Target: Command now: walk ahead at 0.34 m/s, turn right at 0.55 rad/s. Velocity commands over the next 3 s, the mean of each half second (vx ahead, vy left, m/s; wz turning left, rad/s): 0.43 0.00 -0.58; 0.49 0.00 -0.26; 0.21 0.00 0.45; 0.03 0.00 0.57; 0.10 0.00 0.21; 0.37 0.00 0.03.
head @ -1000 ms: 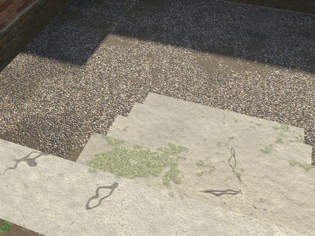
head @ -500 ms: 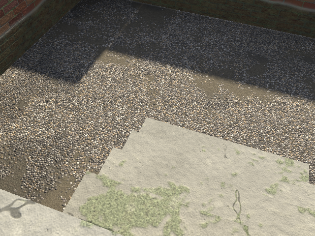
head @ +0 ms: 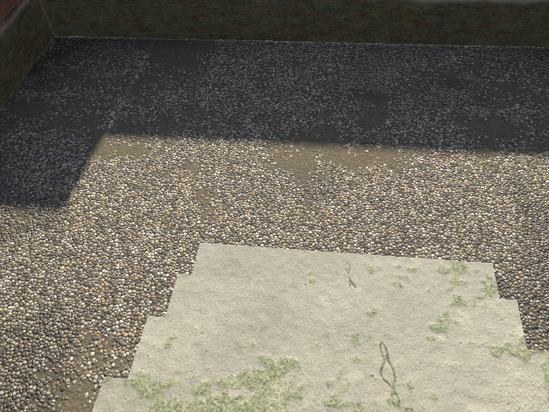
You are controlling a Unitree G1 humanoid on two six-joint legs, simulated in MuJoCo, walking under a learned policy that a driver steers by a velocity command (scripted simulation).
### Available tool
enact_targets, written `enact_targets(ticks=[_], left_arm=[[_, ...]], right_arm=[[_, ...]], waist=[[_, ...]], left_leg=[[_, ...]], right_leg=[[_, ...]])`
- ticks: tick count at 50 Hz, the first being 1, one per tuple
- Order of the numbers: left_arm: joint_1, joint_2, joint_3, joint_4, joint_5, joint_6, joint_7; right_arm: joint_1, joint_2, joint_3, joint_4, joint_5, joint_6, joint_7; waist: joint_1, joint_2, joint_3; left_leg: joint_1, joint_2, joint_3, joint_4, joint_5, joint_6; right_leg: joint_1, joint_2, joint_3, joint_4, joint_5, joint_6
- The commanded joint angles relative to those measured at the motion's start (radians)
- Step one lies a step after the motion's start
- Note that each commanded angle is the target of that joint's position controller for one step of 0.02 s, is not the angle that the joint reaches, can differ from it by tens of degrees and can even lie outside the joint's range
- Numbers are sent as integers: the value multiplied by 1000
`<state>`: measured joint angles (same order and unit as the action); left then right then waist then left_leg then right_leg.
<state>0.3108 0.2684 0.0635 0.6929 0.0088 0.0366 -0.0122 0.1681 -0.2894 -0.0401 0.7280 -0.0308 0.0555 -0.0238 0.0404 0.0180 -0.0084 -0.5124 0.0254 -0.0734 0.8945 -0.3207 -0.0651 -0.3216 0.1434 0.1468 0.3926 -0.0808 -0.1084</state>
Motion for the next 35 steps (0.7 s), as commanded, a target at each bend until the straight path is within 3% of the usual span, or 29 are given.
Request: enact_targets(ticks=[1,5,7,8,9,10,11,12,15,19,21,22,26,27,29,30,31,32,33,34,35], left_arm=[[12,169,50,-79,4,-6,1],[-46,171,53,-114,10,5,-11],[-101,161,50,-129,1,15,-9],[-106,129,43,-130,-10,9,-1],[-55,37,21,-127,-23,0,8],[-120,80,23,-159,-5,-15,8],[-139,138,34,-165,12,-26,1],[-108,155,41,-139,14,-30,-11],[-56,148,42,-94,25,-13,-40],[-148,106,20,-113,15,-5,-56],[-206,93,10,-131,16,-7,-57],[-228,77,0,-135,25,-6,-59],[-255,79,-8,-154,21,-6,-56],[-250,85,-7,-155,18,-5,-54],[-162,84,-2,-131,15,-5,-40],[-9,95,9,-84,23,-9,-25],[176,145,34,-34,29,-15,-9],[143,290,57,-55,3,-23,-2],[144,253,51,-64,-43,-28,-6],[131,209,41,-34,-32,-31,3],[97,152,23,-28,-27,-30,4]], right_arm=[[-43,-78,-15,-76,4,-28,-2],[-22,-70,-5,-92,17,-52,0],[108,-60,-4,-60,25,-65,-7],[171,-95,-10,-45,14,-67,-17],[210,-165,-21,-57,1,-74,-25],[155,-269,-48,-72,-17,-73,-25],[114,-241,-48,-65,-16,-75,-19],[70,-182,-31,-75,-3,-81,-10],[69,-129,-12,-75,8,-99,-2],[163,-131,-18,-36,11,-111,9],[194,-142,-23,-21,15,-114,11],[220,-153,-29,-6,7,-114,9],[267,-172,-40,15,5,-101,4],[264,-180,-43,17,2,-96,2],[244,-198,-49,20,4,-90,0],[232,-202,-50,22,11,-86,1],[199,-193,-46,5,16,-84,1],[236,-57,-15,-66,-2,-87,23],[136,-130,-31,-81,-16,-86,15],[129,-150,-38,-79,8,-85,17],[150,-159,-42,-60,8,-89,22]], waist=[[4,-150,-33],[-20,-167,-28],[-98,-142,-1],[-129,-72,18],[-123,143,-28],[-115,167,54],[-63,89,89],[-37,78,83],[-29,119,51],[-73,95,68],[-96,106,67],[-108,123,49],[-120,111,42],[-113,113,45],[-67,113,10],[5,78,-56],[115,-36,-140],[27,-334,-168],[88,-200,-152],[52,-163,-81],[10,-76,-28]], left_leg=[[-37,-31,25,-87,-14,7],[149,-76,40,-229,-69,48],[394,-78,54,-432,17,97],[550,-22,19,-526,11,116],[610,237,-257,-650,-262,141],[480,358,-537,-751,-441,197],[412,358,-507,-736,-427,220],[396,296,-411,-733,-345,203],[371,192,-162,-738,-89,188],[421,176,-22,-718,120,194],[445,179,30,-691,210,197],[444,190,61,-659,325,205],[504,232,100,-573,455,217],[507,239,110,-549,479,211],[466,225,168,-407,706,185],[403,201,220,-207,821,165],[195,165,267,115,680,119],[-223,-21,240,433,-240,48],[-323,-24,56,447,-191,34],[-322,24,45,441,-161,34],[-264,48,41,351,-140,35]], right_leg=[[82,-236,368,-187,-498,-113],[-49,-205,393,-139,-508,-102],[-224,-158,383,-103,-545,-57],[-359,-100,322,-16,-568,7],[-413,6,143,333,-547,51],[-540,61,67,474,-396,62],[-522,-28,92,527,-293,61],[-482,-36,75,545,-233,73],[-386,-67,-9,630,-132,106],[-376,-107,-50,536,-56,102],[-351,-123,-92,457,-57,95],[-309,-124,-135,495,-71,87],[-272,-142,-186,425,-209,45],[-247,-139,-197,400,-252,31],[-79,-78,-250,316,-340,-6],[113,-36,-254,241,-306,-30],[389,-99,-108,100,-279,-77],[610,-406,432,4,-163,-204],[551,-432,520,-22,153,-288],[507,-419,382,3,237,-288],[394,-384,301,-1,254,-258]])
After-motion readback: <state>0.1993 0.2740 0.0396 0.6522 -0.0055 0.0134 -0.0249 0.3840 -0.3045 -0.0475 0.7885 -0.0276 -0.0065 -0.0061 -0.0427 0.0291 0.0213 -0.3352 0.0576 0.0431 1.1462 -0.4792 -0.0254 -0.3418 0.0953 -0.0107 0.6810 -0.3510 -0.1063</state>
